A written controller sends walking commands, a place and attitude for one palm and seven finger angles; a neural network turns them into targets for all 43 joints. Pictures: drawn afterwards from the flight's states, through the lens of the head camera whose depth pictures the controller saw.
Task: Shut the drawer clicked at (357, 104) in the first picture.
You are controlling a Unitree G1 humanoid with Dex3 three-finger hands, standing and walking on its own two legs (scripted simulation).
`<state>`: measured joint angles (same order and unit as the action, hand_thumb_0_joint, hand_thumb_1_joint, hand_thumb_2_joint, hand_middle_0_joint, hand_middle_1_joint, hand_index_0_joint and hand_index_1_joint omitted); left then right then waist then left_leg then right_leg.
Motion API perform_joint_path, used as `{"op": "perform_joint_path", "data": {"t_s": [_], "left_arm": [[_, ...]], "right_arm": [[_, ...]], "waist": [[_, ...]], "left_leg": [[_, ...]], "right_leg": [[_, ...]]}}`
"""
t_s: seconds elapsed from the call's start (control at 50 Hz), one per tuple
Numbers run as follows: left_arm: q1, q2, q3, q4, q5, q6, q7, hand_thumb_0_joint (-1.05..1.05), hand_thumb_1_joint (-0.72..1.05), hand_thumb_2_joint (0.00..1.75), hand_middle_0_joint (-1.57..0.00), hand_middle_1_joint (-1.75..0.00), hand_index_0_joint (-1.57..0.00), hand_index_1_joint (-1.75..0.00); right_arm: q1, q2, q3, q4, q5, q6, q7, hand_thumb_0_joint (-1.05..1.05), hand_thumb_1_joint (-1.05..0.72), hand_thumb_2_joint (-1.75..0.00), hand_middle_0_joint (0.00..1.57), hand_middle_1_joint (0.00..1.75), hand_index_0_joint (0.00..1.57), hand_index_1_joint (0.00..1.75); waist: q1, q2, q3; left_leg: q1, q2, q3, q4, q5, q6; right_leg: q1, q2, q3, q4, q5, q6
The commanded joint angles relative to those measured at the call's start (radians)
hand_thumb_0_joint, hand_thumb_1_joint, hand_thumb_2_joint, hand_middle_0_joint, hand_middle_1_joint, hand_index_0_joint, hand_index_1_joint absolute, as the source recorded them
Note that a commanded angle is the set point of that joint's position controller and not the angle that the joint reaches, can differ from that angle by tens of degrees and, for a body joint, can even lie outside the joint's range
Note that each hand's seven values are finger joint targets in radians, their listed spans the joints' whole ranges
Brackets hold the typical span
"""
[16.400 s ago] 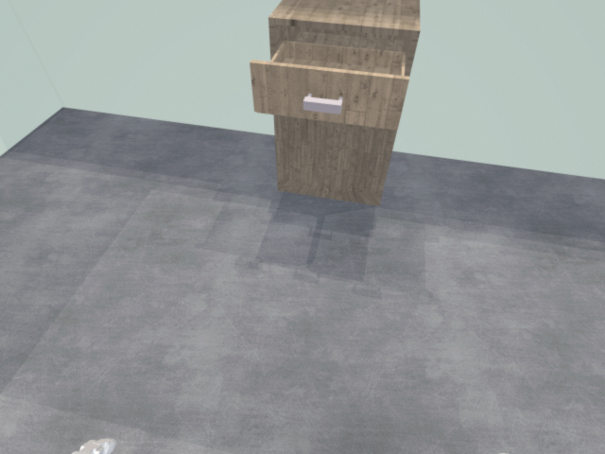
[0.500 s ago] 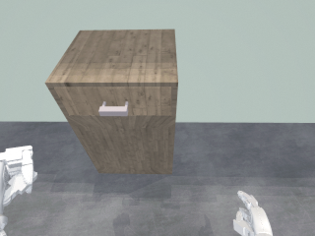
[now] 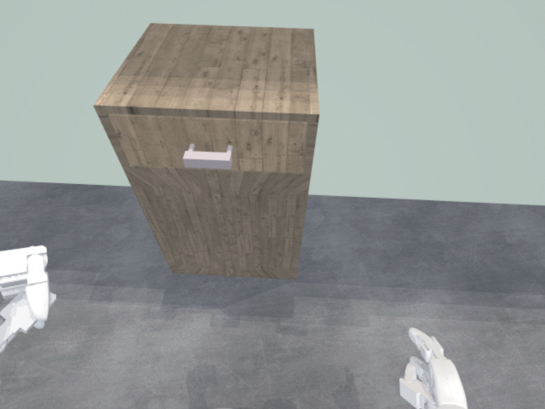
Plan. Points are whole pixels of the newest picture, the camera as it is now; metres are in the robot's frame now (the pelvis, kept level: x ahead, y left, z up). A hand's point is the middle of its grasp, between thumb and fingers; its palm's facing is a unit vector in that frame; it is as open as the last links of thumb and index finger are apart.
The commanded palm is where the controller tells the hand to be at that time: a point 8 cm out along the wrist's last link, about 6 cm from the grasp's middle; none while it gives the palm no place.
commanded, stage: step back with the hand held close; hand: left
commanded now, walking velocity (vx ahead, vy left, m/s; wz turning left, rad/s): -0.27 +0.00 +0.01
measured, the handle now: (209, 154) +0.67 +0.20 -0.07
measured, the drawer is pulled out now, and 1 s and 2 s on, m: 0.00 0.00 0.00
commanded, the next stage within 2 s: stop stepping back and stand still in 0.78 s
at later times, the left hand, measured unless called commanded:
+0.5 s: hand (26, 349) +0.14 +0.23 +0.18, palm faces +0.37 -0.79 -0.48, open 3.2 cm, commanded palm +0.06 +0.28 +0.18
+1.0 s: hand out of the picture +0.04 +0.21 +0.18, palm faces +0.28 -0.85 -0.45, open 3.2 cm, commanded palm -0.02 +0.26 +0.18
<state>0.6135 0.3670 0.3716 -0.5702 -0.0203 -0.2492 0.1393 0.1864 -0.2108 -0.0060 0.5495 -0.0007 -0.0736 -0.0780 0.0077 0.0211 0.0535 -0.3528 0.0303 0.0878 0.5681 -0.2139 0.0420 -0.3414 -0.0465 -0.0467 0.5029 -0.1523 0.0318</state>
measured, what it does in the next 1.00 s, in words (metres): walks backwards: right foot, then left foot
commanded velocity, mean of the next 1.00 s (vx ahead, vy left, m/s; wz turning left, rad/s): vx -0.30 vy -0.01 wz -0.06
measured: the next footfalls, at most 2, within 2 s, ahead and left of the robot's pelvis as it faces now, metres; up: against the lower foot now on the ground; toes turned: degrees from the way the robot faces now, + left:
right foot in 0.62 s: -0.04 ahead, -0.14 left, +0.00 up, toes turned +12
left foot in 0.78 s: -0.01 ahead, +0.09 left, +0.00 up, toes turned +6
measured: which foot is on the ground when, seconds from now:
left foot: down 0.00-0.64, up 0.66-0.76, down 0.78-1.00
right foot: down 0.00-0.48, up 0.50-0.60, down 0.62-0.80, up 0.82-1.00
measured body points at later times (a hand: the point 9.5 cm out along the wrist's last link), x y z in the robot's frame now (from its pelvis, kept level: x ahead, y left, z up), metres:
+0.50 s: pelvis -0.06 -0.01 -0.01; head -0.03 +0.01 +0.44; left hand +0.12 +0.27 +0.20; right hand +0.12 -0.25 -0.08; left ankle +0.06 +0.10 -0.73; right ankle +0.06 -0.14 -0.73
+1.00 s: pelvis -0.17 -0.01 +0.01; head -0.13 +0.01 +0.45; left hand +0.02 +0.26 +0.20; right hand +0.04 -0.22 -0.04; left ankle -0.05 +0.09 -0.73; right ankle -0.19 -0.13 -0.69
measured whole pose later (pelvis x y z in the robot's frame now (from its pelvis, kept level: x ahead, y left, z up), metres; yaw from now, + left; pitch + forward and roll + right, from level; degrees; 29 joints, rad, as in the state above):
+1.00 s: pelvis -0.17 -0.01 +0.01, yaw -3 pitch +0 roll -2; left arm 0.61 0.42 0.38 -0.65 -0.05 -0.25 0.12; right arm 0.11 -0.14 0.01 0.54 -0.02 -0.15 -0.02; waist 0.01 -0.02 0.06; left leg -0.39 0.09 0.13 0.44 -0.06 0.04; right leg -0.36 0.04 -0.03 0.81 -0.48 0.01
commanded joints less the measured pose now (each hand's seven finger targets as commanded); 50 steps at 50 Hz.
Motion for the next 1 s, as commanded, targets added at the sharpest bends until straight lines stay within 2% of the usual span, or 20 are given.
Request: {"op": "perform_joint_path", "data": {"t_s": [0.0,0.18,0.36,0.42,0.48,0.52,0.56,0.58,0.6,0.62,0.64,0.66,0.72,0.76,0.78,0.8,0.86,0.9,0.94,0.98], "left_arm": [[-0.032,0.161,0.118,-0.205,0.001,-0.074,0.029,0.0,0.9,0.9,-1.4,-1.6,-1.4,-1.6],[-0.017,0.179,0.163,-0.228,0.016,-0.112,0.024,0.0,0.9,0.9,-1.4,-1.6,-1.4,-1.6],[-0.045,0.186,0.147,-0.221,-0.001,-0.121,0.036,0.0,0.9,0.9,-1.4,-1.6,-1.4,-1.6],[-0.023,0.188,0.158,-0.224,0.001,-0.129,0.042,0.0,0.9,0.9,-1.4,-1.6,-1.4,-1.6],[-0.024,0.201,0.201,-0.257,0.017,-0.132,0.038,0.0,0.9,0.9,-1.4,-1.6,-1.4,-1.6],[0.026,0.204,0.22,-0.227,0.011,-0.13,0.029,0.0,0.9,0.9,-1.4,-1.6,-1.4,-1.6],[0.059,0.195,0.215,-0.206,-0.003,-0.13,0.017,0.0,0.9,0.9,-1.4,-1.6,-1.4,-1.6],[0.059,0.201,0.214,-0.211,-0.007,-0.134,0.011,0.0,0.9,0.9,-1.4,-1.6,-1.4,-1.6],[0.051,0.219,0.199,-0.228,-0.024,-0.15,0.011,0.0,0.9,0.9,-1.4,-1.6,-1.4,-1.6],[0.014,0.249,0.207,-0.234,-0.018,-0.167,0.02,0.0,0.9,0.9,-1.4,-1.6,-1.4,-1.6],[-0.03,0.236,0.165,-0.24,-0.015,-0.153,0.027,0.0,0.9,0.9,-1.4,-1.6,-1.4,-1.6],[-0.053,0.241,0.165,-0.241,-0.006,-0.133,0.024,0.0,0.9,0.9,-1.4,-1.6,-1.4,-1.6],[-0.072,0.198,0.129,-0.211,-0.002,-0.11,0.011,0.0,0.9,0.9,-1.4,-1.6,-1.4,-1.6],[-0.107,0.198,0.117,-0.241,0.002,-0.119,0.001,0.0,0.9,0.9,-1.4,-1.6,-1.4,-1.6],[-0.119,0.187,0.084,-0.253,0.004,-0.128,-0.01,0.0,0.9,0.9,-1.4,-1.6,-1.4,-1.6],[-0.025,0.191,0.13,-0.17,-0.01,-0.117,-0.003,0.0,0.9,0.9,-1.4,-1.6,-1.4,-1.6],[-0.022,0.174,0.12,-0.274,-0.028,-0.102,-0.007,0.0,0.9,0.9,-1.4,-1.6,-1.4,-1.6],[0.045,0.159,0.116,-0.299,-0.033,-0.073,-0.006,0.0,0.9,0.9,-1.4,-1.6,-1.4,-1.6],[0.058,0.168,0.123,-0.299,-0.039,-0.044,0.005,0.0,0.9,0.9,-1.4,-1.6,-1.4,-1.6],[0.067,0.196,0.156,-0.284,-0.036,-0.016,0.018,0.0,0.9,0.9,-1.4,-1.6,-1.4,-1.6]], "right_arm": [[-0.069,-0.137,-0.054,-0.15,-0.006,-0.063,-0.013,0.0,-0.9,-0.9,0.2,0.3,0.2,0.3],[-0.074,-0.142,-0.071,-0.147,-0.002,-0.09,-0.006,0.0,-0.9,-0.9,0.2,0.3,0.2,0.3],[-0.045,-0.127,-0.073,-0.099,-0.013,-0.073,0.005,0.0,-0.9,-0.9,0.2,0.3,0.2,0.3],[-0.052,-0.133,-0.07,-0.107,-0.013,-0.066,0.003,0.0,-0.9,-0.9,0.2,0.3,0.2,0.3],[-0.102,-0.135,-0.074,-0.134,-0.008,-0.085,-0.005,0.0,-0.9,-0.9,0.2,0.3,0.2,0.3],[-0.095,-0.133,-0.088,-0.127,-0.007,-0.101,0.001,0.0,-0.9,-0.9,0.2,0.3,0.2,0.3],[-0.1,-0.135,-0.091,-0.125,-0.009,-0.104,0.013,0.0,-0.9,-0.9,0.2,0.3,0.2,0.3],[-0.1,-0.129,-0.09,-0.131,-0.012,-0.107,0.014,0.0,-0.9,-0.9,0.2,0.3,0.2,0.3],[-0.07,-0.088,-0.079,-0.106,-0.011,-0.101,0.023,0.0,-0.9,-0.9,0.2,0.3,0.2,0.3],[-0.056,-0.068,-0.067,-0.084,-0.016,-0.094,0.028,0.0,-0.9,-0.9,0.2,0.3,0.2,0.3],[-0.075,-0.072,-0.073,-0.071,-0.009,-0.091,0.027,0.0,-0.9,-0.9,0.2,0.3,0.2,0.3],[-0.082,-0.075,-0.075,-0.081,-0.008,-0.086,0.02,0.0,-0.9,-0.9,0.2,0.3,0.2,0.3],[-0.082,-0.069,-0.054,-0.058,-0.018,-0.07,-0.005,0.0,-0.9,-0.9,0.2,0.3,0.2,0.3],[-0.084,-0.112,-0.065,-0.061,-0.015,-0.076,-0.012,0.0,-0.9,-0.9,0.2,0.3,0.2,0.3],[-0.067,-0.118,-0.071,-0.066,-0.009,-0.091,-0.001,0.0,-0.9,-0.9,0.2,0.3,0.2,0.3],[-0.062,-0.103,-0.078,-0.076,-0.027,-0.1,0.004,0.0,-0.9,-0.9,0.2,0.3,0.2,0.3],[-0.029,-0.105,-0.077,-0.063,-0.028,-0.121,0.034,0.0,-0.9,-0.9,0.2,0.3,0.2,0.3],[-0.043,-0.106,-0.072,-0.101,-0.018,-0.121,0.05,0.0,-0.9,-0.9,0.2,0.3,0.2,0.3],[-0.075,-0.109,-0.055,-0.134,-0.011,-0.106,0.05,0.0,-0.9,-0.9,0.2,0.3,0.2,0.3],[-0.092,-0.114,-0.047,-0.165,-0.009,-0.08,0.033,0.0,-0.9,-0.9,0.2,0.3,0.2,0.3]], "waist": [[-0.019,0.029,-0.08],[-0.015,0.059,-0.122],[-0.038,-0.057,-0.128],[-0.043,0.031,-0.125],[-0.013,0.23,-0.168],[-0.007,0.146,-0.176],[-0.003,0.175,-0.12],[-0.014,0.144,-0.085],[-0.033,-0.028,-0.099],[-0.034,-0.135,-0.148],[-0.021,-0.216,-0.215],[-0.021,-0.263,-0.236],[-0.043,-0.151,-0.178],[-0.025,0.095,-0.236],[-0.026,0.157,-0.261],[-0.01,0.193,-0.279],[-0.007,0.139,-0.265],[-0.002,0.176,-0.254],[-0.007,0.208,-0.184],[-0.005,0.201,-0.125]], "left_leg": [[-0.186,0.07,-0.13,-0.226,-0.348,0.029],[-0.371,0.097,-0.174,-0.231,-0.438,0.062],[-0.076,0.007,-0.116,-0.028,-0.314,0.01],[-0.156,0.076,-0.206,-0.17,-0.388,0.038],[-0.47,0.263,-0.373,-0.395,-0.536,0.117],[-0.412,0.277,-0.313,-0.318,-0.437,0.118],[-0.402,0.245,-0.23,-0.261,-0.464,0.07],[-0.33,0.187,-0.181,-0.166,-0.405,0.039],[-0.102,0.08,-0.09,0.044,-0.19,-0.029],[0.04,0.011,-0.031,0.203,-0.067,-0.063],[-0.018,-0.027,-0.053,0.286,-0.136,-0.064],[-0.055,-0.037,-0.078,0.286,-0.177,-0.054],[0.126,-0.018,-0.049,-0.016,0.052,-0.039],[0.263,0.154,-0.141,-0.175,0.576,0.006],[0.287,0.261,-0.184,-0.246,0.621,0.037],[0.249,0.33,-0.243,-0.236,0.62,0.087],[0.252,0.339,-0.172,-0.222,0.617,0.117],[0.216,0.309,-0.142,-0.253,0.356,0.095],[0.025,0.282,-0.127,-0.37,-0.186,0.061],[-0.146,0.19,-0.084,-0.362,-0.446,0.003]], "right_leg": [[0.163,0.017,0.11,-0.082,-0.185,-0.02],[0.304,0.059,0.154,0.07,-0.017,-0.019],[-0.064,-0.04,0.236,-0.151,-0.247,-0.062],[-0.007,0.029,0.157,-0.035,-0.233,-0.035],[0.328,0.15,0.072,0.369,-0.076,0.001],[0.29,0.148,0.098,0.369,-0.155,-0.012],[0.247,0.117,0.119,0.213,-0.266,-0.05],[0.152,0.065,0.214,0.069,-0.231,-0.08],[-0.09,-0.085,0.417,-0.126,-0.122,-0.138],[-0.163,-0.214,0.51,-0.22,0.179,-0.165],[-0.016,-0.221,0.472,-0.169,0.551,-0.147],[0.055,-0.204,0.438,-0.129,0.699,-0.138],[-0.015,-0.096,0.295,-0.023,0.64,-0.098],[-0.034,0.065,0.171,0.127,0.242,-0.015],[-0.036,0.104,0.132,0.252,-0.157,-0.006],[-0.075,0.122,0.124,0.404,-0.341,-0.014],[-0.116,0.101,0.111,0.514,-0.355,-0.018],[-0.062,0.075,0.06,0.417,-0.344,-0.013],[0.083,0.067,0.007,0.268,-0.345,-0.025],[0.259,0.085,-0.06,0.054,-0.313,-0.045]]}}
